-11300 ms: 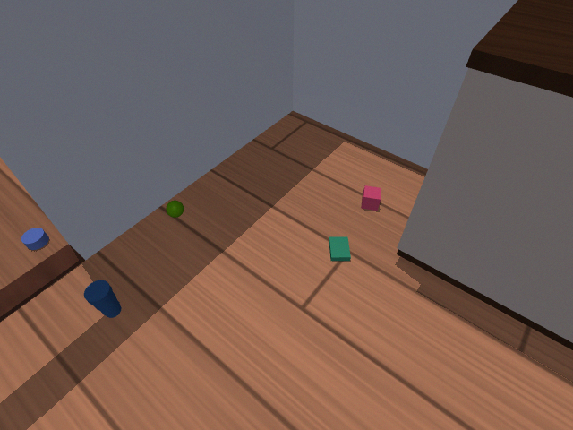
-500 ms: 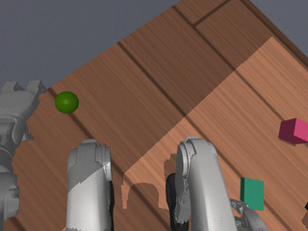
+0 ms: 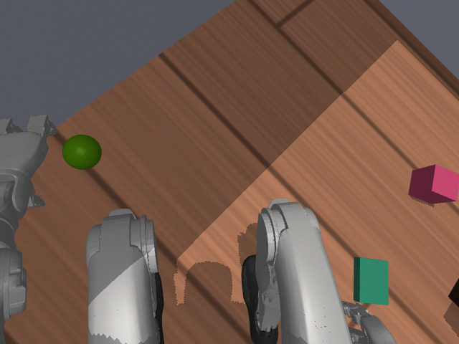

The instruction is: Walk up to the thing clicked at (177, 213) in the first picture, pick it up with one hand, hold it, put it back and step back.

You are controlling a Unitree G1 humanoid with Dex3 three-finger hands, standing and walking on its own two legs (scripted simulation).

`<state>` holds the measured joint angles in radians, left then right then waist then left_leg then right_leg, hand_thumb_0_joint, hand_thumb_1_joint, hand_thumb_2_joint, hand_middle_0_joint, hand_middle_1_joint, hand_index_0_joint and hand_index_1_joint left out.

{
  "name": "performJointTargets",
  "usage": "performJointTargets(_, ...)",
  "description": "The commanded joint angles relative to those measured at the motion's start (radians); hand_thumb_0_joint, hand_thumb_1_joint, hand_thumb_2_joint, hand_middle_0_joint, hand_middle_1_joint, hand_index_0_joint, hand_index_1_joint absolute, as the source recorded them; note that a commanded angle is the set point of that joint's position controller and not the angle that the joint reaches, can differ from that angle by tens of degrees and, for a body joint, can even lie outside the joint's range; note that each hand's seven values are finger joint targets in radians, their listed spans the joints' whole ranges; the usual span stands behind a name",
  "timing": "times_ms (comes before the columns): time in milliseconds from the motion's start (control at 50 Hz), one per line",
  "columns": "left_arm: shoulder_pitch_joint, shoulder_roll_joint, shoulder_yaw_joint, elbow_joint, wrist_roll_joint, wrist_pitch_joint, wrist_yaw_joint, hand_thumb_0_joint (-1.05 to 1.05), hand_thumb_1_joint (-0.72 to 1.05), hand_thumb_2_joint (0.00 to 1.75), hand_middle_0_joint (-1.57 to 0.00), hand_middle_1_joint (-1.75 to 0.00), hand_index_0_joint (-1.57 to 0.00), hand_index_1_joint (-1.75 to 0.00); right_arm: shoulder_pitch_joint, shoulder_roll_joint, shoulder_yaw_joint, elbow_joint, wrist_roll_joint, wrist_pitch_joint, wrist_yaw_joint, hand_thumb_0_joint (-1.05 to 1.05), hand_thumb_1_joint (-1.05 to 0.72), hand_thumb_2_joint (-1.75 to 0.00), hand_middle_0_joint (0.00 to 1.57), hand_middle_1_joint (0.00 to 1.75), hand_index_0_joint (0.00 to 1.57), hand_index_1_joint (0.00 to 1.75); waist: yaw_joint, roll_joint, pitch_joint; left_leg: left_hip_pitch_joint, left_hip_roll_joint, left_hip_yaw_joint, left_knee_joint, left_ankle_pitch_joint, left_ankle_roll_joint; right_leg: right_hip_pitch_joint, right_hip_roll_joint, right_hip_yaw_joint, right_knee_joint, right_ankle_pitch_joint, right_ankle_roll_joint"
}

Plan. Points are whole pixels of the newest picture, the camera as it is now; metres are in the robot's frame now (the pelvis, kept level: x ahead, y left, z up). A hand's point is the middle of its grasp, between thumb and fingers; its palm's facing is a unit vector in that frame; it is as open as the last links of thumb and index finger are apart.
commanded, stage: rise first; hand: left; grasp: from above
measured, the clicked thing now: (82, 152) +0.47 +0.30 -0.29
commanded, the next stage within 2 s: approach in 0.04 s
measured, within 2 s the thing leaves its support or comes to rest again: neither
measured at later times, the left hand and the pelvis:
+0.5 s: hand (77, 141) +0.46 +0.27 -0.20, palm faces -0.39 -0.05 -0.92, open 13.9 cm; pelvis +0.00 +0.00 -0.02, yaw -1 degrees
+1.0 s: hand (46, 174) +0.40 +0.32 -0.20, palm faces -0.57 -0.13 -0.81, open 13.9 cm; pelvis +0.00 +0.00 -0.01, yaw -1 degrees
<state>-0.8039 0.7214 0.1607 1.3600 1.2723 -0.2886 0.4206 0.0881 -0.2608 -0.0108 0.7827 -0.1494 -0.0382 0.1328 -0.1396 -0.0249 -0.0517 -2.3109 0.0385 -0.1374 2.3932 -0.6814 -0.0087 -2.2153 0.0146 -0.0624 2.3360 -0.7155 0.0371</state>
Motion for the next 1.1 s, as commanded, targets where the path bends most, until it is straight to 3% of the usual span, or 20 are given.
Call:
performJointTargets(0,-0.237,0.289,0.048,-0.125,-0.013,-0.005,0.037,0.0,-0.54,0.99,-0.06,-1.04,-0.07,-1.03,0.185,-0.226,-0.069,-0.013,-0.003,-0.004,-0.009,0.0,-0.91,-0.9,0.2,0.3,0.2,0.3,0.016,0.24,-0.685,0.528,-0.029,0.1,-0.224,0.18,0.037,0.287,0.029,-0.078,-0.244,0.225,-0.069)
performJointTargets(60,-0.249,0.275,0.036,-0.112,-0.011,-0.01,0.037,0.0,-0.55,1.0,-0.06,-1.03,-0.07,-1.03,0.185,-0.232,-0.068,-0.015,-0.007,-0.005,-0.006,0.0,-0.91,-0.9,0.2,0.3,0.2,0.3,-0.003,0.238,-0.658,0.519,-0.029,0.094,-0.218,0.162,0.037,0.269,0.027,-0.083,-0.235,0.21,-0.067)
performJointTargets(120,-0.254,0.288,0.045,-0.107,-0.008,-0.014,0.044,0.0,-0.61,1.08,-0.08,-0.98,-0.04,-1.02,0.183,-0.233,-0.063,-0.013,-0.009,-0.005,-0.007,0.0,-0.91,-0.9,0.2,0.3,0.2,0.3,0.003,0.236,-0.665,0.522,-0.029,0.094,-0.214,0.165,0.037,0.266,0.027,-0.083,-0.235,0.211,-0.067)
performJointTargets(160,-0.286,0.256,0.012,-0.084,-0.007,-0.016,0.049,0.0,-0.53,0.98,-0.06,-1.05,-0.07,-1.04,0.186,-0.235,-0.061,-0.008,-0.01,-0.007,-0.007,0.0,-0.9,-0.9,0.2,0.3,0.2,0.3,-0.023,0.221,-0.65,0.51,-0.027,0.09,-0.203,0.157,0.037,0.249,0.031,-0.086,-0.236,0.211,-0.067)
performJointTargets(260,-0.44,0.217,-0.056,-0.089,0.007,-0.02,0.07,0.0,-0.52,0.97,-0.06,-1.07,-0.08,-1.05,0.207,-0.242,-0.048,0.01,-0.018,-0.02,-0.009,0.0,-0.9,-0.9,0.2,0.3,0.2,0.3,-0.083,0.258,-0.64,0.507,-0.023,0.079,-0.192,0.141,0.034,0.21,0.035,-0.097,-0.231,0.2,-0.066)
performJointTargets(360,-0.554,0.16,-0.112,0.006,0.021,0.015,0.121,0.0,-0.51,0.96,-0.06,-1.09,-0.08,-1.07,0.225,-0.253,-0.023,0.023,-0.029,-0.04,-0.011,0.0,-0.9,-0.9,0.2,0.3,0.2,0.3,-0.136,0.305,-0.624,0.537,-0.018,0.063,-0.197,0.13,0.024,0.158,0.038,-0.121,-0.209,0.196,-0.068)
performJointTargets(380,-0.564,0.167,-0.111,0.03,0.027,0.03,0.131,0.0,-0.51,0.96,-0.06,-1.09,-0.08,-1.06,0.217,-0.257,-0.017,0.02,-0.033,-0.044,-0.011,0.0,-0.9,-0.9,0.2,0.3,0.2,0.3,-0.143,0.323,-0.61,0.536,-0.019,0.064,-0.196,0.121,0.023,0.15,0.035,-0.124,-0.204,0.189,-0.068)
performJointTargets(440,-0.587,0.252,-0.06,0.042,0.049,0.083,0.162,0.0,-0.53,0.98,-0.06,-1.07,-0.07,-1.06,0.223,-0.268,-0.003,0.005,-0.035,-0.045,-0.015,0.0,-0.9,-0.9,0.2,0.3,0.2,0.3,-0.122,0.386,-0.656,0.559,-0.018,0.072,-0.203,0.138,0.018,0.165,0.031,-0.121,-0.187,0.211,-0.072)
performJointTargets(520,-0.582,0.314,-0.012,0.035,0.042,0.161,0.171,0.0,-0.54,0.98,-0.06,-1.08,-0.07,-1.06,0.228,-0.267,0.019,-0.03,-0.034,-0.033,-0.004,0.0,-0.91,-0.9,0.2,0.3,0.2,0.3,-0.107,0.426,-0.735,0.559,-0.02,0.096,-0.193,0.217,0.023,0.248,0.034,-0.105,-0.189,0.3,-0.073)
performJointTargets(560,-0.552,0.319,-0.003,0.056,0.024,0.202,0.153,0.0,-0.54,0.98,-0.06,-1.06,-0.07,-1.05,0.226,-0.272,0.02,-0.048,-0.022,-0.028,0.0,0.0,-0.91,-0.9,0.2,0.3,0.2,0.3,-0.104,0.394,-0.746,0.545,-0.018,0.1,-0.19,0.234,0.032,0.27,0.034,-0.1,-0.196,0.321,-0.07)
performJointTargets(600,-0.517,0.292,-0.036,0.109,-0.008,0.233,0.115,0.0,-0.55,0.98,-0.06,-1.07,-0.07,-1.06,0.221,-0.259,0.031,-0.058,-0.014,-0.025,0.005,0.0,-0.91,-0.9,0.2,0.3,0.2,0.3,-0.116,0.322,-0.694,0.47,-0.017,0.104,-0.173,0.216,0.049,0.311,0.044,-0.09,-0.224,0.323,-0.061)
performJointTargets(680,-0.399,0.323,-0.025,0.111,-0.088,0.263,0.024,0.0,-0.53,0.96,-0.06,-1.09,-0.08,-1.06,0.235,-0.247,0.036,-0.071,0.007,-0.015,0.009,0.0,-0.91,-0.9,0.2,0.3,0.2,0.3,-0.083,0.212,-0.682,0.373,-0.019,0.11,-0.171,0.226,0.068,0.457,0.049,-0.066,-0.251,0.337,-0.042)
performJointTargets(720,-0.322,0.348,-0.009,0.116,-0.106,0.259,-0.031,0.0,-0.52,0.94,-0.06,-1.09,-0.08,-1.07,0.24,-0.256,0.035,-0.075,0.016,-0.006,0.008,0.0,-0.91,-0.9,0.2,0.3,0.2,0.3,-0.073,0.168,-0.677,0.348,-0.022,0.105,-0.18,0.225,0.069,0.487,0.049,-0.07,-0.247,0.325,-0.041)
performJointTargets(760,-0.257,0.347,-0.016,0.101,-0.118,0.237,-0.092,0.0,-0.52,0.94,-0.06,-1.1,-0.08,-1.07,0.232,-0.258,0.035,-0.08,0.027,0.007,0.005,0.0,-0.91,-0.9,0.2,0.3,0.2,0.3,-0.06,0.138,-0.656,0.342,-0.024,0.101,-0.187,0.222,0.068,0.499,0.05,-0.071,-0.244,0.317,-0.042)
performJointTargets(800,-0.249,0.337,-0.016,0.047,-0.132,0.192,-0.132,0.0,-0.5,0.92,-0.06,-1.11,-0.09,-1.08,0.235,-0.261,0.035,-0.08,0.026,0.014,0.002,0.0,-0.9,-0.9,0.2,0.3,0.2,0.3,-0.07,0.14,-0.622,0.334,-0.026,0.093,-0.187,0.217,0.065,0.488,0.047,-0.074,-0.239,0.312,-0.042)
performJointTargets(860,-0.316,0.317,-0.01,-0.093,-0.142,0.079,-0.146,0.0,-0.51,0.92,-0.06,-1.09,-0.09,-1.05,0.244,-0.272,0.022,-0.072,0.012,0.021,-0.003,0.0,-0.9,-0.89,0.2,0.3,0.2,0.3,-0.084,0.149,-0.607,0.341,-0.027,0.083,-0.162,0.19,0.053,0.441,0.048,-0.084,-0.245,0.272,-0.053)
performJointTargets(880,-0.368,0.305,-0.022,-0.149,-0.139,0.031,-0.138,0.0,-0.51,0.91,-0.06,-1.09,-0.09,-1.05,0.251,-0.271,0.02,-0.07,0.007,0.02,-0.004,0.0,-0.9,-0.89,0.2,0.3,0.2,0.3,-0.103,0.181,-0.612,0.357,-0.025,0.077,-0.154,0.178,0.048,0.428,0.049,-0.087,-0.251,0.26,-0.055)
performJointTargets(940,-0.409,0.291,-0.033,-0.258,-0.1,-0.083,-0.075,0.0,-0.5,0.91,-0.06,-1.08,-0.09,-1.05,0.254,-0.267,0.005,-0.056,-0.006,0.017,-0.007,0.0,-0.9,-0.89,0.2,0.3,0.2,0.3,-0.107,0.287,-0.644,0.479,-0.019,0.061,-0.15,0.161,0.025,0.34,0.048,-0.1,-0.226,0.226,-0.063)
performJointTargets(1020,-0.372,0.183,-0.091,-0.062,-0.022,-0.118,0.057,0.0,-0.5,0.93,-0.06,-1.05,-0.08,-1.02,0.199,-0.273,0.004,-0.025,-0.031,0.013,-0.006,0.0,-0.9,-0.9,0.2,0.3,0.2,0.3,-0.14,0.3,-0.54,0.521,-0.016,0.044,-0.174,0.105,0.011,0.193,0.046,-0.139,-0.194,0.164,-0.07)
performJointTargets(1080,-0.46,0.214,-0.084,0.018,0.049,-0.097,0.154,0.0,-0.53,0.97,-0.06,-1.01,-0.06,-1.01,0.186,-0.289,0.011,-0.001,-0.052,-0.006,-0.006,0.0,-0.89,-0.9,0.2,0.3,0.2,0.3,-0.151,0.358,-0.536,0.564,-0.015,0.038,-0.184,0.101,0.006,0.133,0.037,-0.158,-0.166,0.163,-0.068)
